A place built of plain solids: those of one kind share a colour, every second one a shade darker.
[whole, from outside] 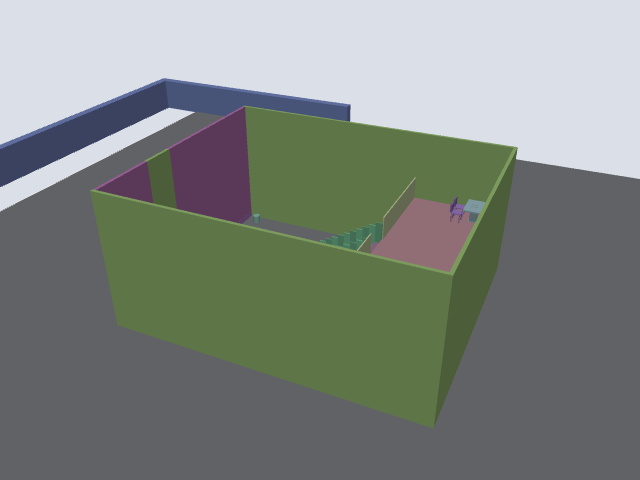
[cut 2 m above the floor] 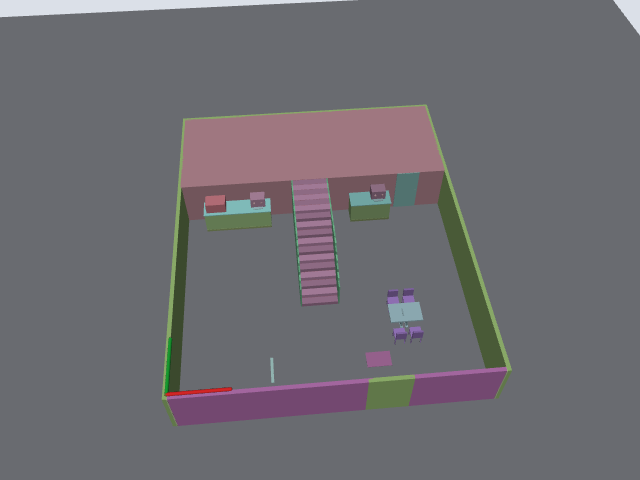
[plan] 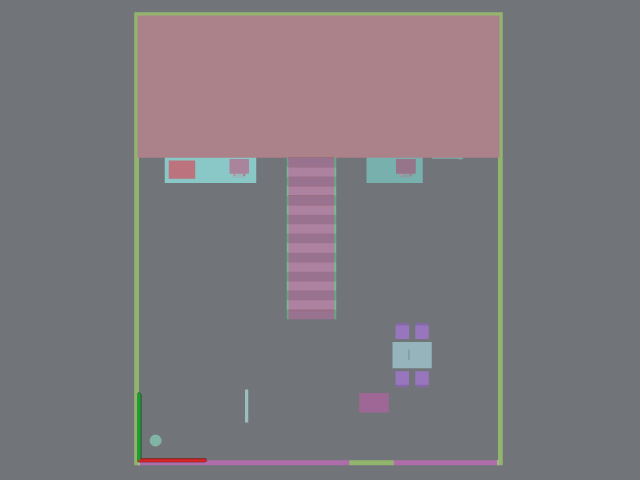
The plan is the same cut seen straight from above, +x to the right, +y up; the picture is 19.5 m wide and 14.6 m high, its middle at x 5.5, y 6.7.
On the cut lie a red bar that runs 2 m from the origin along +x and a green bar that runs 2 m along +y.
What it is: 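A cafe with an upstairs seating level of the 2010s to 2020s; 10.9 x 13.5 m, one room 6.3 m high; an upper seating level 3.02 m up over the rear 4.3 m, reached by a flight of 18 risers of 0.168 m, straight and free in the middle of the hall, guarded on both sides; a street door 0.95 x 2.1 m in the glazed front; tables 0.75 m, chairs 0.45 m, a counter 1.0 m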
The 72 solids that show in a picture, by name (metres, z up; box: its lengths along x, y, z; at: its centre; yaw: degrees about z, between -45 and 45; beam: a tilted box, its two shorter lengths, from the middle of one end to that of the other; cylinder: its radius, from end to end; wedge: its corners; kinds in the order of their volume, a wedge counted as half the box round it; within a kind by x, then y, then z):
{
 "upper_1": {"box": [11.01, 4.33, 3.07], "at": [5.46, 11.37, 1.49]},
 "street_hedge_1": {"box": [0.6, 16.6, 2.25], "at": [-14.14, -8.3, 1.07]},
 "street_hedge_2": {"box": [39.8, 0.6, 2.25], "at": [5.46, -16.3, 1.07]},
 "wall_1": {"box": [0.15, 13.78, 6.34], "at": [-0.07, 6.74, 3.12]},
 "wall_2": {"box": [11.21, 0.15, 6.34], "at": [5.46, 13.55, 3.12]},
 "wall_3": {"box": [1.5, 0.15, 6.34], "at": [7.14, -0.07, 3.12]},
 "wall_4": {"box": [0.15, 13.78, 6.34], "at": [10.98, 6.74, 3.12]},
 "stair_step_1": {"box": [1.41, 0.29, 0.22], "at": [5.24, 4.43, 0.06]},
 "stair_step_2": {"box": [1.41, 0.29, 0.39], "at": [5.24, 4.72, 0.14]},
 "stair_step_3": {"box": [1.41, 0.29, 0.55], "at": [5.24, 5.01, 0.23]},
 "stair_step_4": {"box": [1.41, 0.29, 0.72], "at": [5.24, 5.3, 0.31]},
 "stair_step_5": {"box": [1.41, 0.29, 0.89], "at": [5.24, 5.59, 0.39]},
 "stair_step_6": {"box": [1.41, 0.29, 1.06], "at": [5.24, 5.88, 0.48]},
 "stair_step_7": {"box": [1.41, 0.29, 1.22], "at": [5.24, 6.17, 0.56]},
 "stair_step_8": {"box": [1.41, 0.29, 1.39], "at": [5.24, 6.45, 0.65]},
 "stair_step_9": {"box": [1.41, 0.29, 1.56], "at": [5.24, 6.74, 0.73]},
 "stair_step_10": {"box": [1.41, 0.29, 1.73], "at": [5.24, 7.03, 0.81]},
 "stair_step_11": {"box": [1.41, 0.29, 1.9], "at": [5.24, 7.32, 0.9]},
 "stair_step_12": {"box": [1.41, 0.29, 2.06], "at": [5.24, 7.61, 0.98]},
 "stair_step_13": {"box": [1.41, 0.29, 2.23], "at": [5.24, 7.9, 1.07]},
 "stair_step_14": {"box": [1.41, 0.29, 2.4], "at": [5.24, 8.19, 1.15]},
 "stair_step_15": {"box": [1.41, 0.29, 2.57], "at": [5.24, 8.48, 1.23]},
 "stair_step_16": {"box": [1.41, 0.29, 2.73], "at": [5.24, 8.77, 1.32]},
 "stair_step_17": {"box": [1.41, 0.29, 2.9], "at": [5.24, 9.06, 1.4]},
 "window_wall_1": {"box": [6.54, 0.15, 6.34], "at": [3.27, -0.07, 3.12]},
 "window_wall_2": {"box": [3.17, 0.15, 6.34], "at": [9.32, -0.07, 3.12]},
 "counter_1": {"box": [2.75, 0.7, 1.05], "at": [2.17, 8.84, 0.47]},
 "counter_2": {"box": [1.68, 0.7, 1.05], "at": [7.77, 8.84, 0.47]},
 "upper_guard_1": {"box": [4.49, 0.06, 1.11], "at": [2.24, 9.23, 3.52]},
 "upper_guard_2": {"box": [4.92, 0.06, 1.11], "at": [8.45, 9.23, 3.52]},
 "stair_guard_1": {"box": [0.06, 0.3, 2.68], "at": [4.51, 7.04, 1.29]},
 "stair_guard_2": {"box": [0.06, 0.3, 2.85], "at": [4.51, 7.33, 1.37]},
 "stair_guard_3": {"box": [0.06, 0.3, 3.01], "at": [4.51, 7.62, 1.46]},
 "stair_guard_4": {"box": [0.06, 0.3, 3.18], "at": [4.51, 7.9, 1.54]},
 "stair_guard_5": {"box": [0.06, 0.3, 3.35], "at": [4.51, 8.19, 1.62]},
 "stair_guard_6": {"box": [0.06, 0.3, 3.52], "at": [4.51, 8.48, 1.71]},
 "stair_guard_7": {"box": [0.06, 0.3, 3.68], "at": [4.51, 8.77, 1.79]},
 "stair_guard_8": {"box": [0.06, 0.3, 3.85], "at": [4.51, 9.06, 1.88]},
 "stair_guard_9": {"box": [0.06, 0.3, 1.17], "at": [5.96, 4.44, 0.53]},
 "stair_guard_10": {"box": [0.06, 0.3, 3.52], "at": [5.96, 8.48, 1.71]},
 "stair_guard_11": {"box": [0.06, 0.3, 3.68], "at": [5.96, 8.77, 1.79]},
 "coffee_machine_1": {"box": [0.6, 0.45, 0.45], "at": [3.04, 8.94, 1.26]},
 "coffee_machine_2": {"box": [0.6, 0.45, 0.45], "at": [8.11, 8.94, 1.26]},
 "stair_step_lap_1": {"box": [1.41, 0.02, 0.72], "at": [5.24, 5.44, 0.31]},
 "stair_step_lap_2": {"box": [1.41, 0.02, 2.06], "at": [5.24, 7.75, 0.98]},
 "stair_step_lap_3": {"box": [1.41, 0.02, 2.4], "at": [5.24, 8.33, 1.15]},
 "stair_step_lap_4": {"box": [1.41, 0.02, 2.73], "at": [5.24, 8.91, 1.32]},
 "display_1": {"box": [0.81, 0.55, 0.46], "at": [1.3, 8.84, 1.27]},
 "meeting_table_1": {"box": [1.2, 0.8, 0.07], "at": [1.2, 12.37, 3.73]},
 "meeting_table_2": {"box": [0.06, 0.32, 0.8], "at": [1.3, 12.37, 3.37]},
 "meeting_table_3": {"box": [1.2, 0.8, 0.07], "at": [8.3, 3.2, 0.71]},
 "counter_top_1": {"box": [2.79, 0.78, 0.04], "at": [2.17, 8.82, 1.02]},
 "counter_top_2": {"box": [1.72, 0.78, 0.04], "at": [7.77, 8.82, 1.02]},
 "stallriser_1": {"box": [6.54, 0.05, 0.35], "at": [3.27, -0.02, 0.12]},
 "side_chair_1": {"box": [0.42, 0.42, 0.04], "at": [0.9, 11.67, 3.45]},
 "side_chair_2": {"box": [0.42, 0.42, 0.04], "at": [1.5, 11.67, 3.45]},
 "side_chair_3": {"box": [0.38, 0.08, 0.38], "at": [8.0, 2.26, 0.65]},
 "side_chair_4": {"box": [0.42, 0.42, 0.04], "at": [8.0, 2.5, 0.43]},
 "side_chair_5": {"box": [0.42, 0.42, 0.04], "at": [8.0, 3.9, 0.43]},
 "side_chair_6": {"box": [0.38, 0.08, 0.38], "at": [8.0, 4.14, 0.65]},
 "side_chair_7": {"box": [0.38, 0.08, 0.38], "at": [8.6, 2.26, 0.65]},
 "side_chair_8": {"box": [0.42, 0.42, 0.04], "at": [8.6, 2.5, 0.43]},
 "side_chair_9": {"box": [0.42, 0.42, 0.04], "at": [8.6, 3.9, 0.43]},
 "side_chair_10": {"box": [0.38, 0.08, 0.38], "at": [8.6, 4.14, 0.65]},
 "service_door_1": {"box": [0.95, 0.03, 2.1], "at": [9.38, 9.19, 1.0]},
 "plant_pot_1": {"cylinder": 0.18, "from": [0.5, 0.6, 0.0], "to": [0.5, 0.6, 0.38]},
 "door_mat_1": {"box": [0.9, 0.6, 0.07], "at": [7.14, 1.75, -0.02]},
 "counter_kick_1": {"box": [2.75, 0.012, 0.15], "at": [2.17, 8.48, 0.03]},
 "counter_kick_2": {"box": [1.68, 0.012, 0.15], "at": [7.77, 8.48, 0.03]},
 "cable_protector_1": {"box": [0.1, 1.0, 0.07], "at": [3.27, 1.65, -0.01]},
 "coffee_machine_drip_1": {"box": [0.4, 0.12, 0.03], "at": [3.04, 8.65, 1.05]},
 "coffee_machine_drip_2": {"box": [0.4, 0.12, 0.03], "at": [8.11, 8.65, 1.05]}
}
